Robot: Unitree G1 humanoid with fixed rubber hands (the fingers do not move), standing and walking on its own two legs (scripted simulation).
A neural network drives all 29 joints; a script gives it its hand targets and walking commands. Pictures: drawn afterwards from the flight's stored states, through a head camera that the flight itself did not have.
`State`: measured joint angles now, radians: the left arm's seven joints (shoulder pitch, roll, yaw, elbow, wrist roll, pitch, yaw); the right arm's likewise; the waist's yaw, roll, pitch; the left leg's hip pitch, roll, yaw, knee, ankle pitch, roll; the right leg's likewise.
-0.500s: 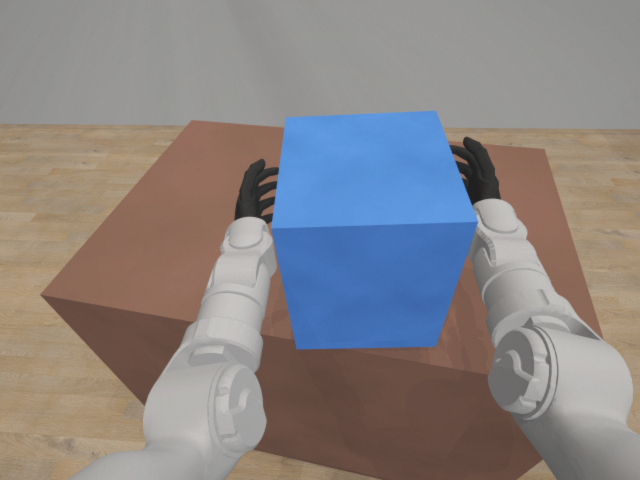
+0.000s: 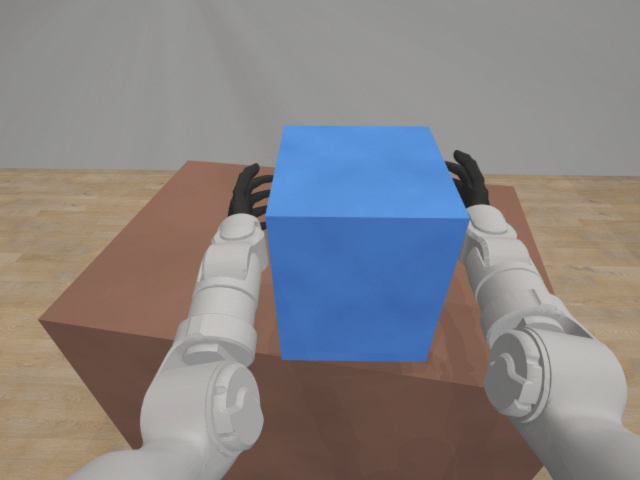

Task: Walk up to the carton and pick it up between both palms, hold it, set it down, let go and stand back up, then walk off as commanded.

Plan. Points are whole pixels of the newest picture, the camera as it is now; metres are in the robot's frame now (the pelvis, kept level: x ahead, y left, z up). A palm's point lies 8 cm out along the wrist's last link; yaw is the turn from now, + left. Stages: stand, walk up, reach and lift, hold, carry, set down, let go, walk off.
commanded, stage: reach and lift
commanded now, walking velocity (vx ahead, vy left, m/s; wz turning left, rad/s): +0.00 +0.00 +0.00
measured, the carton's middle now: (354, 243) +0.41 +0.02 +0.13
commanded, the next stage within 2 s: none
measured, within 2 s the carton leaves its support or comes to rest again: neither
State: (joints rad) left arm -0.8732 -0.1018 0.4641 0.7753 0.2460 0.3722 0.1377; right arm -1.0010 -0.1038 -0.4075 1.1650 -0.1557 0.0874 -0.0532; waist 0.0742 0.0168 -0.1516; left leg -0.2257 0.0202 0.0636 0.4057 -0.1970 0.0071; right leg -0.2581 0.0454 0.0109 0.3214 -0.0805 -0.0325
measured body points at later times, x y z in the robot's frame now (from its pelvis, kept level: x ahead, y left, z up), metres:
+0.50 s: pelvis +0.00 +0.00 +0.00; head -0.07 +0.00 +0.45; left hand +0.40 +0.15 +0.21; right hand +0.42 -0.14 +0.22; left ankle +0.01 +0.11 -0.74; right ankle +0.06 -0.10 -0.74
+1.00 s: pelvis +0.00 +0.00 +0.00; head -0.08 +0.00 +0.44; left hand +0.39 +0.15 +0.24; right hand +0.41 -0.14 +0.25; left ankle +0.01 +0.11 -0.74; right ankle +0.06 -0.10 -0.74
